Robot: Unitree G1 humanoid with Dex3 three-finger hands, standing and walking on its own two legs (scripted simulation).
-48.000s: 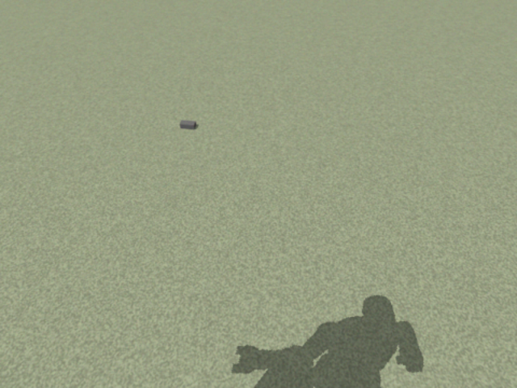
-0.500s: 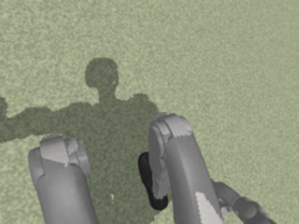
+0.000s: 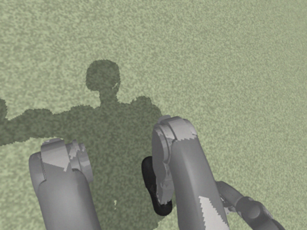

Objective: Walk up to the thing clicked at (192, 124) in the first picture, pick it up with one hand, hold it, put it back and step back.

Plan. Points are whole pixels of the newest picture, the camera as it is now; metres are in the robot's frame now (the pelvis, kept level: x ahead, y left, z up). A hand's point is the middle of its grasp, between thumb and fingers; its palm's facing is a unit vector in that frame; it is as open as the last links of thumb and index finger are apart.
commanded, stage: close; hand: left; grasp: from above
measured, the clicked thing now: out of the picture +0.37 +0.39 -0.26
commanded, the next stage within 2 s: settle in 1.36 s
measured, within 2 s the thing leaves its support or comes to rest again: neither
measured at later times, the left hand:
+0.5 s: hand out of the picture +0.36 +0.36 -0.23, palm faces -0.42 -0.19 -0.89, open 7.1 cm
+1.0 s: hand out of the picture +0.36 +0.36 -0.23, palm faces -0.41 -0.19 -0.89, open 7.3 cm
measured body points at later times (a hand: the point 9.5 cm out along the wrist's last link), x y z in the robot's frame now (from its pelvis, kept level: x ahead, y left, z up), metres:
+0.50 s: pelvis +0.00 +0.00 +0.00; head +0.22 +0.14 +0.37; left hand +0.37 +0.37 -0.17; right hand +0.11 -0.27 -0.06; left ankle +0.06 +0.12 -0.24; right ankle +0.11 -0.14 -0.24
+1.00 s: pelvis +0.00 +0.00 +0.00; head +0.22 +0.14 +0.36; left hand +0.38 +0.37 -0.18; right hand +0.12 -0.26 -0.07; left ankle +0.06 +0.12 -0.24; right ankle +0.11 -0.14 -0.24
